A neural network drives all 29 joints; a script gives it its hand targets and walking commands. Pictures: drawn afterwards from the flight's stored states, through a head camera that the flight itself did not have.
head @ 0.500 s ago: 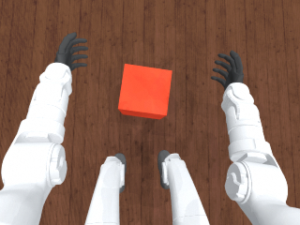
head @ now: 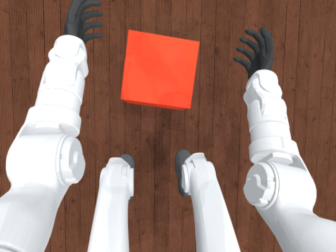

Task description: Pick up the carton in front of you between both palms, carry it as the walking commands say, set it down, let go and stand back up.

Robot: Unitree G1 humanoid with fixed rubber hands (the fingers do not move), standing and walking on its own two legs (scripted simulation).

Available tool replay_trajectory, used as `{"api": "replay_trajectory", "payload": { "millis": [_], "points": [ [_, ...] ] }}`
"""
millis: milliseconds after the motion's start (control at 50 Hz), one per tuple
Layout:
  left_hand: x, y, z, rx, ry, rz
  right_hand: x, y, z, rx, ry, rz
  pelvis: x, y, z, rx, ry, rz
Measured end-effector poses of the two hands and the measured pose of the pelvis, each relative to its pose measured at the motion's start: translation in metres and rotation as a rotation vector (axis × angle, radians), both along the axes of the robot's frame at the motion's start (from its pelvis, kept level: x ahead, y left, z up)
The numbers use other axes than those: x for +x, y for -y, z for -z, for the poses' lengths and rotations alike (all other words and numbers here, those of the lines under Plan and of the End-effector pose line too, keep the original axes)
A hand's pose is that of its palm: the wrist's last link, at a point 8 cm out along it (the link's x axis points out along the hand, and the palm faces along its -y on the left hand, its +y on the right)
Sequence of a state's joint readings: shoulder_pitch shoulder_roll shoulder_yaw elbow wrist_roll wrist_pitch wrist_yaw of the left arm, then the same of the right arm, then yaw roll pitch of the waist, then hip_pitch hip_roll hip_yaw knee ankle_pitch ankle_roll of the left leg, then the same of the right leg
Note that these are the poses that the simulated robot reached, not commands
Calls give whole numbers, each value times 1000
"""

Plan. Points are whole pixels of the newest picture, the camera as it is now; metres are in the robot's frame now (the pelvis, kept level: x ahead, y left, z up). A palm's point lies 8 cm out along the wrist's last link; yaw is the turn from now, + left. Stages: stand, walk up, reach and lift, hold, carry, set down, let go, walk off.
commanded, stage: reach and lift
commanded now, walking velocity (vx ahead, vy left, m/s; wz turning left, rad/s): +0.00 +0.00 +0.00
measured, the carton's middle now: (158, 77) +0.51 -0.01 -0.45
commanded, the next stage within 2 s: none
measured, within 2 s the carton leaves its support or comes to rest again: leaves its support in 1.40 s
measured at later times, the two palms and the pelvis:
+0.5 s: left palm (98, 65) +0.53 +0.17 -0.35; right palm (216, 80) +0.48 -0.20 -0.35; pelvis -0.04 +0.00 -0.17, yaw -1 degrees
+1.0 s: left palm (106, 67) +0.53 +0.15 -0.38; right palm (208, 81) +0.48 -0.18 -0.38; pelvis -0.04 +0.00 -0.20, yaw +0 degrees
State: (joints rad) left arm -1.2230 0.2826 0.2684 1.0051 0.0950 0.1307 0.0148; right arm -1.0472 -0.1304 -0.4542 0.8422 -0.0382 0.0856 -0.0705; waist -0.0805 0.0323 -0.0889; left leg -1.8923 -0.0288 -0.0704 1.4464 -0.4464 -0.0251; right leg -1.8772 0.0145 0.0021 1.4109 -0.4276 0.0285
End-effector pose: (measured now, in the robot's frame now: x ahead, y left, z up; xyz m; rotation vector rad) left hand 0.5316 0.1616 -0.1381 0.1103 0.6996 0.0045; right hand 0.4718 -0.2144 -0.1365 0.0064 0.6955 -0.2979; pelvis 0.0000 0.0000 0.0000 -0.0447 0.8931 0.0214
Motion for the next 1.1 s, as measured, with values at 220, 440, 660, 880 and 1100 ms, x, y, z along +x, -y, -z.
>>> {"api": "replay_trajectory", "payload": {
  "millis": [220, 440, 660, 880, 1100],
  "points": [
    [-4, -14, 124, 34, 4, -22, 10, -8, 123, -2, 12, -28, -22, 5, 99, 14, 45, 18],
    [-2, -10, 189, 1, -1, -27, 11, -17, 194, 11, -32, -51, -33, 5, 163, 9, 135, 15],
    [-8, -4, 254, -13, -40, -33, 11, -20, 252, -5, -75, -61, -38, 1, 196, 11, 226, 15],
    [-8, 0, 240, 3, -9, -14, 16, -24, 242, 23, -45, -65, -36, 1, 204, 7, 232, 14],
    [-4, 25, 242, -22, -28, 29, 17, -41, 249, 60, -48, -87, -43, 0, 195, 3, 233, 9]
  ]
}}
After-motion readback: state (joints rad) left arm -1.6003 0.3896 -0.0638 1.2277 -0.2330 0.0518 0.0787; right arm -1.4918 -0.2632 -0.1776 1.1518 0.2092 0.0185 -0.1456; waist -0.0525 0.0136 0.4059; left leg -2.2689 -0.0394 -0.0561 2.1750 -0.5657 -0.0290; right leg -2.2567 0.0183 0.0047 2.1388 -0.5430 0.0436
